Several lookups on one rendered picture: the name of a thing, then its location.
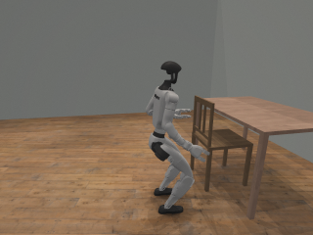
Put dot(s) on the table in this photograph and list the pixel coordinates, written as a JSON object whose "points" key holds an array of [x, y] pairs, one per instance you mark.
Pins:
{"points": [[266, 118]]}

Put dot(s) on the right robot upper arm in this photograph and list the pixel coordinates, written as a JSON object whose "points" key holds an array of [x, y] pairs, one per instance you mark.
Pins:
{"points": [[171, 101]]}

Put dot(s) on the left robot upper arm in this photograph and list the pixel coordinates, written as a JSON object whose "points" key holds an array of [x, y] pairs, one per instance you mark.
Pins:
{"points": [[150, 107]]}

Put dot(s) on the chair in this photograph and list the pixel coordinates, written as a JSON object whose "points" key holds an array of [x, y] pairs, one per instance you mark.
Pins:
{"points": [[217, 139]]}

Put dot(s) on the robot right hand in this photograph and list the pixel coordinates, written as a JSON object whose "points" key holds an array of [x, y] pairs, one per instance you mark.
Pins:
{"points": [[196, 152]]}

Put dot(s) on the robot left hand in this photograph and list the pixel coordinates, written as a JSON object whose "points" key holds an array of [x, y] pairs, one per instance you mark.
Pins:
{"points": [[178, 112]]}

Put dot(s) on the right robot thigh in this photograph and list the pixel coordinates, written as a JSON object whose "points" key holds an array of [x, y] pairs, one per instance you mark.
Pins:
{"points": [[165, 151]]}

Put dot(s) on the robot right forearm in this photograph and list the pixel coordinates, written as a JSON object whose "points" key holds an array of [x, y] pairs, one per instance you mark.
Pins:
{"points": [[173, 134]]}

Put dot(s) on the robot left shin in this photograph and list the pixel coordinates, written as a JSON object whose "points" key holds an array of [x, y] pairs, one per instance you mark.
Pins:
{"points": [[170, 175]]}

